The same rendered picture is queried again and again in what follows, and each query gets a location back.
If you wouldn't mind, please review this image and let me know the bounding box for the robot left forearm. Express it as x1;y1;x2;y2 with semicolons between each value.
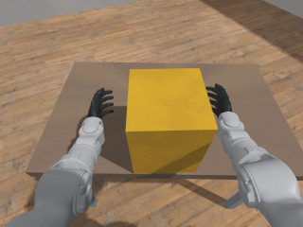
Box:
34;116;105;205

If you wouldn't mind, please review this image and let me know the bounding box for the right robot hand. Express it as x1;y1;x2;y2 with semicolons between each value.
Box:
205;83;233;118

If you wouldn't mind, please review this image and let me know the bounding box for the table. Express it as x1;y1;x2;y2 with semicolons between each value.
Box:
25;61;303;209

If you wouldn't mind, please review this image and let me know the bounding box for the carton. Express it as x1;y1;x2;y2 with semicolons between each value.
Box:
125;68;218;174

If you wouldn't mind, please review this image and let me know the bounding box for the left robot hand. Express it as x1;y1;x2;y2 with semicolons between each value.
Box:
87;88;114;119

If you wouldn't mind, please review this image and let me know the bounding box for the robot right upper arm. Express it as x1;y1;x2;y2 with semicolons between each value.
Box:
237;158;303;227

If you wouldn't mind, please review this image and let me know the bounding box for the robot right forearm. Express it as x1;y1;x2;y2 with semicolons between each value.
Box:
216;112;300;197

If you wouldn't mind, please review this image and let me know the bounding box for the robot left upper arm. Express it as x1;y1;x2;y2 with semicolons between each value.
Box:
3;166;93;227

